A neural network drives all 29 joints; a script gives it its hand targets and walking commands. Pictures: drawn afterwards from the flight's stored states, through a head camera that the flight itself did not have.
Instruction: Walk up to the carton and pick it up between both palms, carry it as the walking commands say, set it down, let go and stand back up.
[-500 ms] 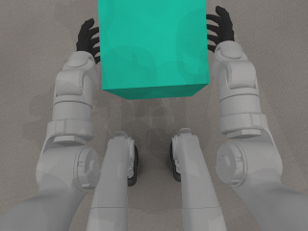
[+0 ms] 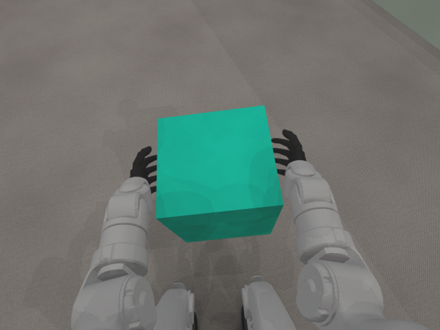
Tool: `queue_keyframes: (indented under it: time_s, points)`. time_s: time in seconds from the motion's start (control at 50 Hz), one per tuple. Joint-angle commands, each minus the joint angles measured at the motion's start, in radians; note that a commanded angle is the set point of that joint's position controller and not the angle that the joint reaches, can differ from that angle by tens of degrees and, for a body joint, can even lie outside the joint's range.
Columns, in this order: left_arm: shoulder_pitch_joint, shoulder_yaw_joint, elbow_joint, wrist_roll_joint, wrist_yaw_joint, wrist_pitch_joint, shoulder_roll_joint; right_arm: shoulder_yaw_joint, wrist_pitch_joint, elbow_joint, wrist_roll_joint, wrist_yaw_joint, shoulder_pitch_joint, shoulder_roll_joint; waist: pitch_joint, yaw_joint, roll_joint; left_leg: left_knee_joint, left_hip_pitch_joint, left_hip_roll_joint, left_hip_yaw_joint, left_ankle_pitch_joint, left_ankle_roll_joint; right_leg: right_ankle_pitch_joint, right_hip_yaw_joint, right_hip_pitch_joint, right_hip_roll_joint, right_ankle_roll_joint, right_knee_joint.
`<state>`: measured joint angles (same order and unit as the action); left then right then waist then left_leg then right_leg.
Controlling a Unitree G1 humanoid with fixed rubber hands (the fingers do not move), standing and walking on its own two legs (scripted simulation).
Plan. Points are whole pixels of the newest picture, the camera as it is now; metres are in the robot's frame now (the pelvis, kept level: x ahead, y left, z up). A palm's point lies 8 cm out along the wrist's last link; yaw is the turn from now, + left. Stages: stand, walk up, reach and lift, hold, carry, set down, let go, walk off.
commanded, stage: reach and lift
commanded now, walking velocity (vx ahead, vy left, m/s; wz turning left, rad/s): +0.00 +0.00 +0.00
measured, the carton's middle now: (220, 182) +0.42 +0.00 -0.07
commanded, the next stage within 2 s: none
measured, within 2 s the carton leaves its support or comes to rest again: neither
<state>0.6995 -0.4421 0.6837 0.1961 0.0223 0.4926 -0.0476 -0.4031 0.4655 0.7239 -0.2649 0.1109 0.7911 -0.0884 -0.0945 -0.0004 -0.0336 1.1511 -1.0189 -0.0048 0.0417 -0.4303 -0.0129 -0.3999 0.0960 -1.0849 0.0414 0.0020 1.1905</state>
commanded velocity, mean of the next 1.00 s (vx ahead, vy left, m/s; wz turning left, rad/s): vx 0.00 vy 0.00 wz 0.00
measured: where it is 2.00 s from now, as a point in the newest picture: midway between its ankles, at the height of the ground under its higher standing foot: outside the picture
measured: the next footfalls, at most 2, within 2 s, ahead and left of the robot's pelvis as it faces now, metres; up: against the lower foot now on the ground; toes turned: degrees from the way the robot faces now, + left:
none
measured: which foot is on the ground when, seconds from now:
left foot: down 0.00-1.00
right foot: down 0.00-1.00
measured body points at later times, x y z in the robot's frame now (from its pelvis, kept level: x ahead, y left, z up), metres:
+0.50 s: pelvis +0.03 +0.00 +0.06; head +0.06 -0.01 +0.51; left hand +0.39 +0.15 +0.06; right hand +0.39 -0.15 +0.07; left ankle +0.07 +0.13 -0.63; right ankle +0.09 -0.11 -0.63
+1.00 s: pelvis +0.03 +0.00 +0.08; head -0.02 -0.01 +0.53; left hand +0.36 +0.15 +0.13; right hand +0.36 -0.15 +0.14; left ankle +0.07 +0.13 -0.63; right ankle +0.09 -0.11 -0.63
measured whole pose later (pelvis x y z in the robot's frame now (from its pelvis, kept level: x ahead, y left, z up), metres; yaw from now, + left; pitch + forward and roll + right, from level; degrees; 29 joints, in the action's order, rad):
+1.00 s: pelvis +0.03 +0.00 +0.08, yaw -2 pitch -2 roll +3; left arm 0.47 -0.32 0.53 0.20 0.00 0.74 -0.06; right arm -0.28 0.69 0.54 -0.25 0.12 0.51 -0.14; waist -0.09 0.00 -0.03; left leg 0.66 -0.33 0.00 0.04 -0.30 -0.01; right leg -0.29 0.11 -0.41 0.03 -0.01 0.74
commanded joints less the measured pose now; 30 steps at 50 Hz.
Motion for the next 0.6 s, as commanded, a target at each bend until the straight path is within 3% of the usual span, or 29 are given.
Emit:
queue_keyframes:
  time_s: [0.0,0.02,0.04,0.06,0.08,0.1,0.12,0.14,0.16,0.18,0.2,0.22,0.24,0.26,0.28,0.3,0.32,0.34,0.36,0.38,0.4,0.42,0.44,0.46,0.48,0.5,0.54,0.56,0.58]
  points:
    - [0.750,0.502,-0.061,-0.154,-0.283,-0.054,-1.080,0.466,-0.012,0.067,0.186,-0.332,0.469,-1.164,-0.723,-0.032,-0.013,-0.275,0.321,-0.121,-0.099,0.146,0.019,0.190,-0.008,0.618,0.057,0.001,-0.317]
    - [0.685,0.512,-0.089,-0.149,-0.281,-0.051,-1.102,0.500,-0.008,-0.001,0.213,-0.332,0.483,-1.181,-0.734,-0.088,0.005,-0.315,0.411,-0.125,-0.103,0.243,0.021,0.263,-0.024,0.630,0.067,0.007,-0.329]
    - [0.683,0.623,-0.219,-0.213,-0.275,-0.063,-1.134,0.570,-0.016,-0.050,0.232,-0.334,0.402,-1.205,-0.856,-0.041,0.004,-0.302,0.503,-0.126,-0.114,0.400,0.011,0.426,-0.014,0.730,0.070,0.000,-0.329]
    - [0.649,0.597,-0.178,-0.184,-0.274,-0.049,-1.119,0.518,-0.012,0.005,0.204,-0.327,0.329,-1.172,-0.760,-0.030,0.052,-0.312,0.433,-0.127,-0.114,0.387,0.001,0.433,-0.011,0.690,0.068,-0.007,-0.345]
    - [0.617,0.596,-0.191,-0.198,-0.273,-0.052,-1.140,0.562,-0.002,-0.063,0.225,-0.328,0.341,-1.186,-0.791,-0.048,-0.006,-0.330,0.474,-0.125,-0.125,0.403,0.015,0.443,-0.017,0.733,0.077,0.005,-0.352]
    - [0.621,0.612,-0.212,-0.212,-0.267,-0.064,-1.129,0.597,-0.015,-0.074,0.252,-0.330,0.362,-1.189,-0.798,-0.081,0.046,-0.330,0.506,-0.124,-0.112,0.441,0.004,0.466,-0.006,0.739,0.061,-0.003,-0.360]
    - [0.631,0.707,-0.311,-0.254,-0.265,-0.067,-1.138,0.689,-0.022,-0.190,0.295,-0.331,0.373,-1.198,-0.900,-0.056,0.017,-0.329,0.601,-0.121,-0.135,0.544,0.009,0.554,-0.001,0.786,0.076,0.002,-0.357]
    - [0.670,0.737,-0.346,-0.266,-0.256,-0.070,-1.131,0.677,-0.026,-0.152,0.280,-0.334,0.336,-1.172,-0.851,-0.035,0.030,-0.343,0.593,-0.110,-0.149,0.537,-0.009,0.537,0.000,0.761,0.080,-0.010,-0.374]
    - [0.623,0.712,-0.314,-0.257,-0.252,-0.059,-1.115,0.686,-0.015,-0.175,0.301,-0.331,0.387,-1.195,-0.802,-0.089,0.041,-0.375,0.593,-0.110,-0.136,0.521,0.006,0.497,-0.013,0.757,0.075,0.007,-0.386]
    - [0.615,0.720,-0.298,-0.269,-0.250,-0.053,-1.148,0.706,-0.019,-0.240,0.308,-0.330,0.413,-1.158,-0.815,-0.049,0.002,-0.380,0.627,-0.114,-0.145,0.494,0.008,0.473,-0.012,0.750,0.082,0.001,-0.400]
    - [0.567,0.702,-0.316,-0.250,-0.249,-0.047,-1.143,0.716,-0.012,-0.223,0.308,-0.327,0.339,-1.187,-0.771,-0.083,0.021,-0.380,0.649,-0.115,-0.148,0.501,0.009,0.477,0.017,0.759,0.064,-0.008,-0.432]
    - [0.551,0.711,-0.296,-0.270,-0.246,-0.034,-1.139,0.695,0.002,-0.207,0.284,-0.324,0.314,-1.128,-0.715,-0.049,-0.011,-0.397,0.656,-0.098,-0.152,0.520,0.006,0.480,-0.005,0.751,0.073,-0.002,-0.428]
    - [0.585,0.716,-0.325,-0.255,-0.253,-0.038,-1.142,0.711,-0.001,-0.222,0.285,-0.329,0.339,-1.154,-0.708,-0.067,0.015,-0.403,0.643,-0.112,-0.144,0.463,0.001,0.435,0.009,0.771,0.063,-0.010,-0.450]
    - [0.602,0.711,-0.299,-0.262,-0.254,-0.030,-1.172,0.705,0.008,-0.206,0.292,-0.321,0.345,-1.164,-0.718,-0.052,0.026,-0.417,0.648,-0.102,-0.146,0.419,0.006,0.401,0.008,0.788,0.064,-0.006,-0.453]
    - [0.632,0.708,-0.362,-0.249,-0.253,-0.038,-1.113,0.691,0.015,-0.174,0.278,-0.328,0.325,-1.198,-0.680,-0.066,0.003,-0.432,0.617,-0.107,-0.135,0.402,0.009,0.412,0.007,0.805,0.059,-0.003,-0.471]
    - [0.585,0.682,-0.315,-0.229,-0.255,-0.034,-1.093,0.719,0.013,-0.218,0.291,-0.331,0.369,-1.173,-0.687,-0.107,-0.005,-0.435,0.618,-0.106,-0.138,0.411,0.019,0.409,0.004,0.780,0.066,0.001,-0.460]
    - [0.556,0.696,-0.325,-0.239,-0.254,-0.016,-1.142,0.737,0.026,-0.246,0.296,-0.327,0.355,-1.196,-0.739,-0.078,-0.052,-0.448,0.677,-0.105,-0.143,0.406,0.020,0.398,0.007,0.851,0.066,0.004,-0.488]
    - [0.546,0.685,-0.285,-0.222,-0.258,-0.010,-1.109,0.723,0.031,-0.211,0.305,-0.327,0.335,-1.179,-0.690,-0.115,0.018,-0.451,0.658,-0.102,-0.122,0.395,0.013,0.389,0.024,0.821,0.053,-0.001,-0.492]
    - [0.530,0.654,-0.248,-0.210,-0.262,0.001,-1.141,0.707,0.036,-0.220,0.289,-0.330,0.352,-1.171,-0.615,-0.092,0.015,-0.465,0.649,-0.101,-0.131,0.371,0.015,0.372,0.014,0.808,0.053,0.002,-0.504]
    - [0.474,0.592,-0.156,-0.177,-0.263,0.018,-1.108,0.667,0.052,-0.157,0.264,-0.331,0.348,-1.159,-0.539,-0.114,-0.018,-0.464,0.625,-0.103,-0.113,0.308,0.017,0.300,0.020,0.780,0.047,0.013,-0.521]
    - [0.487,0.620,-0.224,-0.171,-0.260,0.024,-1.112,0.663,0.069,-0.137,0.268,-0.336,0.296,-1.207,-0.505,-0.113,-0.004,-0.499,0.669,-0.106,-0.119,0.299,0.022,0.274,0.011,0.792,0.052,0.013,-0.545]
    - [0.501,0.588,-0.168,-0.157,-0.270,0.034,-1.121,0.615,0.070,-0.104,0.233,-0.341,0.303,-1.156,-0.456,-0.090,0.036,-0.519,0.664,-0.098,-0.117,0.231,0.016,0.211,0.019,0.767,0.037,-0.008,-0.569]
    - [0.437,0.574,-0.153,-0.146,-0.260,0.043,-1.112,0.605,0.085,-0.096,0.240,-0.352,0.276,-1.154,-0.442,-0.114,0.002,-0.542,0.723,-0.091,-0.131,0.287,0.017,0.255,-0.007,0.753,0.057,0.002,-0.567]
    - [0.521,0.653,-0.236,-0.212,-0.263,0.029,-1.167,0.640,0.067,-0.158,0.266,-0.353,0.330,-1.150,-0.525,-0.061,0.029,-0.523,0.754,-0.090,-0.135,0.368,0.003,0.338,-0.002,0.823,0.055,-0.006,-0.543]
    - [0.462,0.564,-0.144,-0.161,-0.259,0.040,-1.109,0.602,0.080,-0.094,0.247,-0.356,0.342,-1.133,-0.434,-0.117,0.013,-0.542,0.703,-0.088,-0.128,0.295,0.008,0.228,-0.014,0.762,0.060,0.006,-0.556]
    - [0.585,0.642,-0.295,-0.187,-0.255,0.025,-1.113,0.617,0.081,-0.104,0.256,-0.362,0.305,-1.181,-0.518,-0.088,0.047,-0.539,0.779,-0.090,-0.113,0.320,0.002,0.275,0.008,0.798,0.056,-0.002,-0.570]
    - [0.531,0.640,-0.269,-0.194,-0.253,0.046,-1.097,0.590,0.096,-0.073,0.260,-0.362,0.244,-1.175,-0.459,-0.076,0.040,-0.563,0.777,-0.076,-0.141,0.355,0.004,0.316,-0.007,0.810,0.060,-0.002,-0.573]
    - [0.533,0.651,-0.250,-0.208,-0.261,0.046,-1.140,0.620,0.083,-0.137,0.263,-0.348,0.282,-1.182,-0.495,-0.066,0.029,-0.545,0.762,-0.094,-0.122,0.336,0.006,0.308,0.013,0.839,0.047,0.000,-0.595]
    - [0.513,0.679,-0.294,-0.235,-0.262,0.050,-1.151,0.668,0.096,-0.180,0.284,-0.346,0.268,-1.190,-0.522,-0.080,0.063,-0.559,0.794,-0.091,-0.114,0.438,0.005,0.421,0.020,0.928,0.039,0.001,-0.599]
